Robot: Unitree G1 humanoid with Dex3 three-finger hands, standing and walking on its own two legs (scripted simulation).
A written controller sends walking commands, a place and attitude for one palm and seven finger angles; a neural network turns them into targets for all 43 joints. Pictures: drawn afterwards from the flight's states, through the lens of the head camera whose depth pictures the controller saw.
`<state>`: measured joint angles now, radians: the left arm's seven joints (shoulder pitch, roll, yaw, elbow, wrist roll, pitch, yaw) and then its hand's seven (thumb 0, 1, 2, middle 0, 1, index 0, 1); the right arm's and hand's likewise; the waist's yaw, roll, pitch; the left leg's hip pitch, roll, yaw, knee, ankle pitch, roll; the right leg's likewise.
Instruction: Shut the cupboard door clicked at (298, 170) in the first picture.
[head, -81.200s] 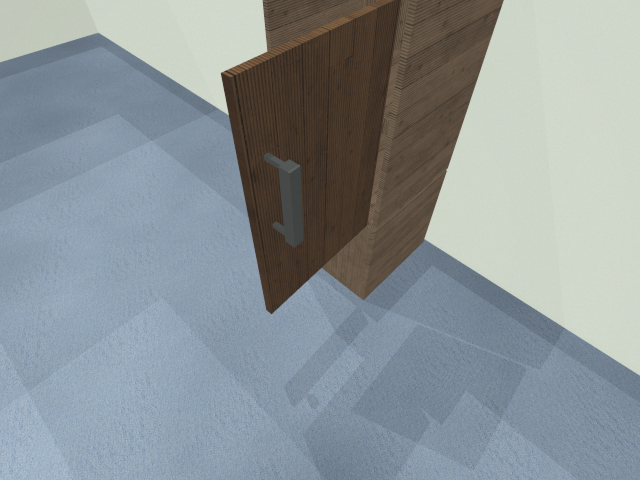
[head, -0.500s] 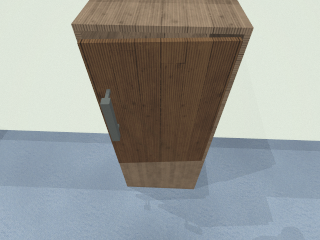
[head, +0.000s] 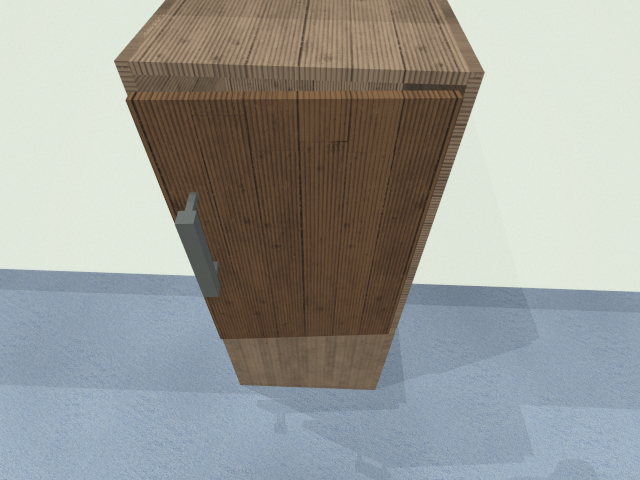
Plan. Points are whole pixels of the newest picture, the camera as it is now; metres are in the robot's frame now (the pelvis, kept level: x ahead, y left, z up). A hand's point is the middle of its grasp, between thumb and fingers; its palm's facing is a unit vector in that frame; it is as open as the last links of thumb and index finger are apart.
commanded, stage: raise the hand and make a fist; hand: left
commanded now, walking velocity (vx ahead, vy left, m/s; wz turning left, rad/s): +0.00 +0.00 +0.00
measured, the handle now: (202, 247) +0.43 +0.21 +0.02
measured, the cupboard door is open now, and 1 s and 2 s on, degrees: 4 4 4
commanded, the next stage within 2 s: bring the fist close to the handle in 1.96 s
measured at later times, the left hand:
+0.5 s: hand out of the picture +0.12 +0.17 -0.07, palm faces +0.16 -0.99 -0.01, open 6.0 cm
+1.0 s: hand (162, 449) +0.16 +0.20 -0.02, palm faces +0.10 -0.99 -0.03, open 3.7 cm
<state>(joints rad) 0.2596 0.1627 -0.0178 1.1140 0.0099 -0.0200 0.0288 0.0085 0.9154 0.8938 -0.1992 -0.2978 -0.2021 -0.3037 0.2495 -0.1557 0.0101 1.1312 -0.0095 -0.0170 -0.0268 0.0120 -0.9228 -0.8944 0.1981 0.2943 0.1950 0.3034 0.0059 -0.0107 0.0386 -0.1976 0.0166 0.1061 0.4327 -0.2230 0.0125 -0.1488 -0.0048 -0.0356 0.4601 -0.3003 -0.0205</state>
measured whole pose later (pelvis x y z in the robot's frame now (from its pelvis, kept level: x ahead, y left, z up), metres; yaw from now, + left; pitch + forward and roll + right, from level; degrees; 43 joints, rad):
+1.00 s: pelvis -0.05 +0.00 -0.08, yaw +2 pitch +12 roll -2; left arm 0.46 0.21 0.13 -0.10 -0.27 -0.41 -0.17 0.02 0.90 0.90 -0.90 -1.07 -0.91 -1.07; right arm 0.28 -0.25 -0.01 0.56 0.02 -0.20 -0.06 0.02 -0.90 -0.89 0.20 0.30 0.20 0.30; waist 0.00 0.03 -0.12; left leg -0.88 0.04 0.01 1.11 -0.45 0.02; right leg -0.78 -0.01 -0.10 1.09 -0.53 -0.03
